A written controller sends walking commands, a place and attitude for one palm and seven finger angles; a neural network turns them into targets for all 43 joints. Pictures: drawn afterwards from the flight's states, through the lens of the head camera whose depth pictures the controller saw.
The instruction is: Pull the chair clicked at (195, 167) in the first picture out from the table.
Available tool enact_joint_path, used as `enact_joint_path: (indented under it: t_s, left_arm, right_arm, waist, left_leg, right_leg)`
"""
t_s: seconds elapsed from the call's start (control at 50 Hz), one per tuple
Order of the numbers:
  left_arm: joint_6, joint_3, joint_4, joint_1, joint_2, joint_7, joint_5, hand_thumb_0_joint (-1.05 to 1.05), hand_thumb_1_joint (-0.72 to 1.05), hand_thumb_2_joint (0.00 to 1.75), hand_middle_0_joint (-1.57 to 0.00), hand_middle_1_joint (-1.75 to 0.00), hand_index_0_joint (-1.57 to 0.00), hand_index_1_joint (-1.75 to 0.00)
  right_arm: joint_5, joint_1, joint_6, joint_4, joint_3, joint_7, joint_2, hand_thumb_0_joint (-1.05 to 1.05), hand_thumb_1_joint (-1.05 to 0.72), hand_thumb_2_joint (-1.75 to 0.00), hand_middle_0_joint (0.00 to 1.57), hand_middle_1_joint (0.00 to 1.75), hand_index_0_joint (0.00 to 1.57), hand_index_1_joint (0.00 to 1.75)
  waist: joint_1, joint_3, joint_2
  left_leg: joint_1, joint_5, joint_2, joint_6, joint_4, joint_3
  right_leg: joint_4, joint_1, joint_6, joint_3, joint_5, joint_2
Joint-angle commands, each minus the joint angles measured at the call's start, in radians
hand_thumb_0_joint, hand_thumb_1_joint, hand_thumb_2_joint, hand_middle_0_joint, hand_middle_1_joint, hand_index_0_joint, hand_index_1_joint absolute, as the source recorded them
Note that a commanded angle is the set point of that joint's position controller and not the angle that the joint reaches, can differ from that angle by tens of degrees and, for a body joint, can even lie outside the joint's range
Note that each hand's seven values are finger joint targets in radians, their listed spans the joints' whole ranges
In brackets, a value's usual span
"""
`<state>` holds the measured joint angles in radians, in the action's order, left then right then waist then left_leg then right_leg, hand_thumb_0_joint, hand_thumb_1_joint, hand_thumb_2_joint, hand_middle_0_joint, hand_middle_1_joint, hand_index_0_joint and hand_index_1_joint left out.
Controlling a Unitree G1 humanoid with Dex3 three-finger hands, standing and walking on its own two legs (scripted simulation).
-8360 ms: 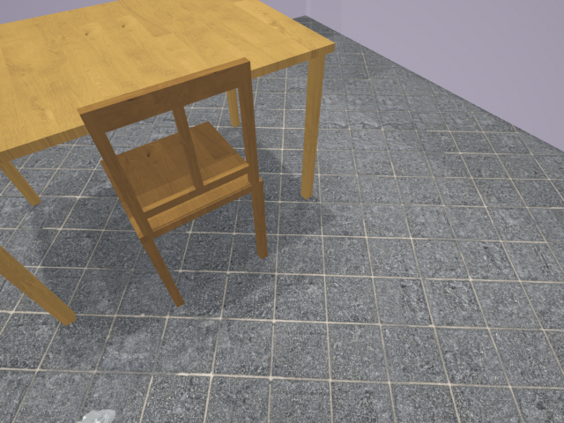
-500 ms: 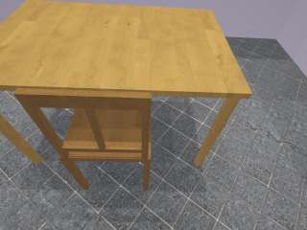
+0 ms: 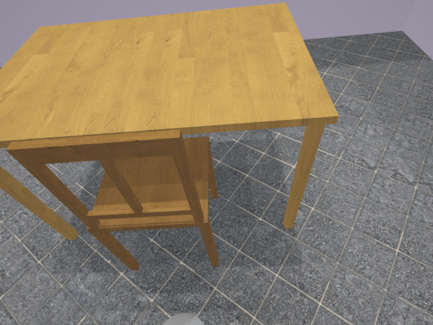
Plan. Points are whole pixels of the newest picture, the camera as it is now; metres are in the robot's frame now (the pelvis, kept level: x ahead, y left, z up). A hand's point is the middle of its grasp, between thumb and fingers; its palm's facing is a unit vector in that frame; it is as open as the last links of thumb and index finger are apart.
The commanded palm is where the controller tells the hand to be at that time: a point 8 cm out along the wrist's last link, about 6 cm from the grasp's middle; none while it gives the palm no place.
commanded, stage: come to a stop and stand still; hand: left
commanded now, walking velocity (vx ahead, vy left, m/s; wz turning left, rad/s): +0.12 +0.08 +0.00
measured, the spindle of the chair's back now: (123, 187) +0.45 +0.30 -0.10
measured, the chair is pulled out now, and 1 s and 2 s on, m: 0.00 0.00 0.00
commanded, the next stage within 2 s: look again from close up in 0.98 s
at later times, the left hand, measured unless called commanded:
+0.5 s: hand out of the picture -0.01 +0.24 -0.18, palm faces +0.02 -0.98 -0.17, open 7.4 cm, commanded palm none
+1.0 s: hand out of the picture +0.05 +0.20 -0.17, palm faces +0.04 -0.98 -0.22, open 7.2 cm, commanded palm none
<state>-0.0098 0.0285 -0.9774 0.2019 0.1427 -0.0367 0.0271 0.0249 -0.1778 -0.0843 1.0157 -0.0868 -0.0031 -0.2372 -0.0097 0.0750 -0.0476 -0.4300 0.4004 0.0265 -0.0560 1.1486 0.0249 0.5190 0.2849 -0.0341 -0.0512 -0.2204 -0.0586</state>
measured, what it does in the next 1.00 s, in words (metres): steps on the spot: left foot, then right foot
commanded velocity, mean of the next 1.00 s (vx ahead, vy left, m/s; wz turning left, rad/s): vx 0.04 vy -0.05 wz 0.00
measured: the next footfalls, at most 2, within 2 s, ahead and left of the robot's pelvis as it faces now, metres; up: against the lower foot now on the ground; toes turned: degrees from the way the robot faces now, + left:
left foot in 0.26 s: -0.01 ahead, +0.16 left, +0.00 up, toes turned +6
right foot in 0.62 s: +0.04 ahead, -0.07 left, +0.00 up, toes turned -4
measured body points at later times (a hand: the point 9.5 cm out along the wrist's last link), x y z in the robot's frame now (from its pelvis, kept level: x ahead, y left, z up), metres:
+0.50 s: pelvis -0.01 +0.05 +0.01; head +0.00 +0.07 +0.45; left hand -0.01 +0.29 -0.16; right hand -0.06 -0.15 -0.15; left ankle -0.07 +0.16 -0.74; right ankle -0.02 -0.07 -0.70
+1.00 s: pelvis +0.02 +0.03 +0.00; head +0.03 +0.02 +0.45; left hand +0.05 +0.26 -0.16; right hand +0.02 -0.19 -0.17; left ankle -0.07 +0.16 -0.74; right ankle +0.00 -0.07 -0.74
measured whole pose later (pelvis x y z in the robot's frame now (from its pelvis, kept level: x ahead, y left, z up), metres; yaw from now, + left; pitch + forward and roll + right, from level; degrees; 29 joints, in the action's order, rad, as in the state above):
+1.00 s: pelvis +0.02 +0.03 +0.00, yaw +0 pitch +0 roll +0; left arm 0.01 0.02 -1.13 0.21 0.16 -0.04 0.01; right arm 0.02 -0.26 0.01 1.16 -0.02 -0.05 -0.14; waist 0.00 0.01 -0.02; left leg -0.04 0.35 -0.05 -0.03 0.39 -0.04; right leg 0.45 0.18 -0.03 -0.09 -0.27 0.01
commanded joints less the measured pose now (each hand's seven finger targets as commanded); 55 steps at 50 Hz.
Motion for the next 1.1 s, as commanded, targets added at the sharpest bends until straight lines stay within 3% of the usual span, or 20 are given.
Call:
enact_joint_path:
  t_s: [0.0,0.06,0.12,0.18,0.2,0.22,0.24,0.26,0.32,0.44,0.5,0.56,0.6,0.64,0.68,0.72,0.78,1.04,1.06,1.08]
  left_arm:
    - [0.008,0.064,0.039,0.078,0.234,-0.011,0.003,0.00,0.90,0.90,-0.20,-0.30,-0.20,-0.30]
    - [0.005,0.064,0.037,0.077,0.245,0.000,0.009,0.00,0.90,0.90,-0.20,-0.30,-0.20,-0.30]
    - [0.004,0.067,0.017,0.079,0.250,0.007,0.011,0.00,0.90,0.90,-0.20,-0.30,-0.20,-0.30]
    - [-0.005,0.059,-0.002,0.032,0.216,0.007,-0.004,0.00,0.90,0.90,-0.20,-0.30,-0.20,-0.30]
    - [-0.008,0.045,-0.004,0.038,0.173,0.010,-0.013,0.00,0.90,0.90,-0.20,-0.30,-0.20,-0.30]
    - [-0.010,0.034,-0.004,0.071,0.111,0.017,-0.020,0.00,0.90,0.90,-0.20,-0.30,-0.20,-0.30]
    - [-0.009,0.028,0.010,0.056,0.081,0.021,-0.018,0.00,0.90,0.90,-0.20,-0.30,-0.20,-0.30]
    - [-0.016,0.032,0.002,0.008,0.096,0.024,-0.002,0.00,0.90,0.90,-0.20,-0.30,-0.20,-0.30]
    - [-0.007,0.039,-0.055,0.085,0.103,0.042,0.000,0.00,0.90,0.90,-0.20,-0.30,-0.20,-0.30]
    - [-0.001,0.023,-0.054,0.025,0.079,0.038,-0.010,0.00,0.90,0.90,-0.20,-0.30,-0.20,-0.30]
    - [-0.001,0.020,-0.055,0.014,0.066,0.031,-0.019,0.00,0.90,0.90,-0.20,-0.30,-0.20,-0.30]
    - [0.017,0.023,-0.101,0.112,0.081,0.023,-0.020,0.00,0.90,0.90,-0.20,-0.30,-0.20,-0.30]
    - [0.030,0.026,-0.144,0.168,0.142,0.006,-0.022,0.00,0.90,0.90,-0.20,-0.30,-0.20,-0.30]
    - [0.040,0.029,-0.151,0.165,0.158,-0.002,-0.023,0.00,0.90,0.90,-0.20,-0.30,-0.20,-0.30]
    - [0.034,0.017,-0.145,0.103,0.125,-0.005,-0.021,0.00,0.90,0.90,-0.20,-0.30,-0.20,-0.30]
    - [0.028,0.009,-0.135,0.058,0.101,-0.004,-0.028,0.00,0.90,0.90,-0.20,-0.30,-0.20,-0.30]
    - [0.029,0.006,-0.139,0.074,0.086,-0.006,-0.029,0.00,0.90,0.90,-0.20,-0.30,-0.20,-0.30]
    - [0.028,-0.002,-0.147,0.090,0.109,-0.004,-0.024,0.00,0.90,0.90,-0.20,-0.30,-0.20,-0.30]
    - [0.051,0.007,-0.181,0.211,0.143,-0.047,-0.012,0.00,0.90,0.90,-0.20,-0.30,-0.20,-0.30]
    - [0.064,0.012,-0.139,0.204,0.176,-0.042,-0.007,0.00,0.90,0.90,-0.20,-0.30,-0.20,-0.30]
  right_arm:
    - [0.001,-0.027,0.017,-0.064,0.002,0.006,-0.042,0.00,-0.90,-0.90,0.20,0.30,0.20,0.30]
    - [-0.005,-0.039,0.030,-0.061,0.011,0.011,-0.028,0.00,-0.90,-0.90,0.20,0.30,0.20,0.30]
    - [-0.009,-0.078,0.049,-0.047,0.023,0.007,-0.012,0.00,-0.90,-0.90,0.20,0.30,0.20,0.30]
    - [-0.010,-0.250,0.073,0.019,0.040,-0.006,0.012,0.00,-0.90,-0.90,0.20,0.30,0.20,0.30]
    - [-0.007,-0.271,0.083,0.030,0.039,-0.012,-0.016,0.00,-0.90,-0.90,0.20,0.30,0.20,0.30]
    - [0.003,-0.261,0.089,0.023,0.029,-0.018,-0.069,0.00,-0.90,-0.90,0.20,0.30,0.20,0.30]
    - [0.007,-0.204,0.084,-0.009,0.026,-0.026,-0.137,0.00,-0.90,-0.90,0.20,0.30,0.20,0.30]
    - [0.009,-0.156,0.089,-0.007,0.030,-0.029,-0.122,0.00,-0.90,-0.90,0.20,0.30,0.20,0.30]
    - [-0.002,-0.123,0.109,0.010,0.054,-0.043,-0.055,0.00,-0.90,-0.90,0.20,0.30,0.20,0.30]
    - [0.001,-0.259,0.122,0.080,0.052,-0.062,-0.038,0.00,-0.90,-0.90,0.20,0.30,0.20,0.30]
    - [0.002,-0.260,0.111,0.102,0.042,-0.066,-0.046,0.00,-0.90,-0.90,0.20,0.30,0.20,0.30]
    - [-0.010,-0.259,0.112,0.119,0.038,-0.063,-0.023,0.00,-0.90,-0.90,0.20,0.30,0.20,0.30]
    - [-0.021,-0.269,0.117,0.113,0.053,-0.053,0.053,0.00,-0.90,-0.90,0.20,0.30,0.20,0.30]
    - [-0.020,-0.266,0.099,0.115,0.054,-0.054,0.069,0.00,-0.90,-0.90,0.20,0.30,0.20,0.30]
    - [-0.018,-0.251,0.092,0.126,0.057,-0.054,0.074,0.00,-0.90,-0.90,0.20,0.30,0.20,0.30]
    - [-0.015,-0.275,0.096,0.155,0.063,-0.051,0.084,0.00,-0.90,-0.90,0.20,0.30,0.20,0.30]
    - [-0.011,-0.253,0.108,0.158,0.063,-0.057,0.050,0.00,-0.90,-0.90,0.20,0.30,0.20,0.30]
    - [-0.013,-0.182,0.098,0.132,0.068,-0.053,0.021,0.00,-0.90,-0.90,0.20,0.30,0.20,0.30]
    - [-0.021,-0.063,0.107,0.054,0.055,-0.036,-0.040,0.00,-0.90,-0.90,0.20,0.30,0.20,0.30]
    - [-0.020,-0.114,0.098,0.009,0.062,-0.032,0.029,0.00,-0.90,-0.90,0.20,0.30,0.20,0.30]
  waist:
    - [-0.033,-0.083,0.213]
    - [-0.036,-0.066,0.250]
    - [-0.035,-0.076,0.268]
    - [0.041,-0.101,0.220]
    - [0.044,-0.075,0.094]
    - [0.039,-0.043,-0.112]
    - [0.028,0.033,-0.204]
    - [0.035,0.096,-0.224]
    - [-0.011,0.088,-0.107]
    - [0.038,0.020,-0.081]
    - [0.043,-0.008,-0.113]
    - [0.005,-0.079,-0.047]
    - [0.002,-0.132,0.080]
    - [0.003,-0.158,0.245]
    - [0.021,-0.089,0.191]
    - [0.032,-0.059,0.085]
    - [0.015,-0.069,0.015]
    - [0.014,-0.024,0.049]
    - [-0.046,0.045,0.118]
    - [0.007,-0.047,0.133]
  left_leg:
    - [-0.032,-0.028,-0.040,-0.006,-0.107,0.016]
    - [0.060,0.011,-0.039,0.006,-0.305,-0.035]
    - [0.158,0.045,-0.025,0.023,-0.485,-0.074]
    - [0.413,-0.105,-0.011,0.044,-0.789,-0.097]
    - [0.434,-0.057,-0.067,0.056,-0.865,-0.023]
    - [0.357,0.156,-0.230,0.108,-0.983,0.200]
    - [0.200,0.294,-0.350,0.162,-1.065,0.330]
    - [0.095,0.335,-0.357,0.178,-1.118,0.371]
    - [0.182,0.043,-0.272,0.168,-1.054,0.209]
    - [0.389,-0.637,-0.291,0.202,-0.898,0.124]
    - [0.378,-0.801,-0.291,0.197,-0.813,0.111]
    - [0.320,-0.699,-0.212,0.122,-0.706,0.067]
    - [0.123,-0.273,-0.117,0.052,-0.667,-0.020]
    - [0.143,-0.047,-0.092,0.031,-0.627,-0.054]
    - [0.183,-0.038,-0.109,0.032,-0.646,-0.045]
    - [0.266,-0.299,-0.134,0.040,-0.763,-0.026]
    - [0.310,-0.562,-0.159,0.049,-0.766,-0.016]
    - [0.324,-0.389,-0.146,0.052,-0.811,-0.025]
    - [0.158,-0.284,-0.136,0.037,-0.560,-0.101]
    - [0.131,-0.008,-0.103,0.057,-0.540,-0.043]
  right_leg:
    - [-0.254,-0.100,-0.106,0.267,0.016,-0.244]
    - [-0.323,-0.051,-0.094,0.278,-0.199,-0.219]
    - [-0.353,-0.039,-0.092,0.275,-0.244,-0.198]
    - [-0.286,0.092,-0.016,0.194,-0.302,-0.117]
    - [-0.188,0.155,0.015,0.146,-0.315,-0.061]
    - [-0.008,0.201,0.045,0.067,-0.264,0.025]
    - [0.120,0.214,0.057,-0.015,-0.231,0.051]
    - [0.222,0.200,0.058,0.036,-0.200,0.032]
    - [0.372,0.227,0.060,0.058,-0.099,0.030]
    - [0.278,0.228,0.078,0.026,-0.135,0.012]
    - [0.124,0.110,0.062,0.003,-0.154,0.023]
    - [-0.143,-0.126,0.046,-0.003,0.154,0.020]
    - [-0.084,-0.348,-0.025,0.146,0.551,-0.164]
    - [-0.110,-0.329,-0.093,0.199,0.683,-0.215]
    - [-0.131,-0.224,-0.096,0.161,0.606,-0.185]
    - [-0.108,-0.154,-0.047,0.086,0.439,-0.103]
    - [-0.068,-0.181,-0.007,0.052,0.469,-0.056]
    - [-0.143,-0.167,0.000,0.077,0.376,-0.059]
    - [-0.113,-0.159,0.060,0.137,0.785,-0.116]
    - [-0.102,-0.222,-0.005,0.200,0.834,-0.182]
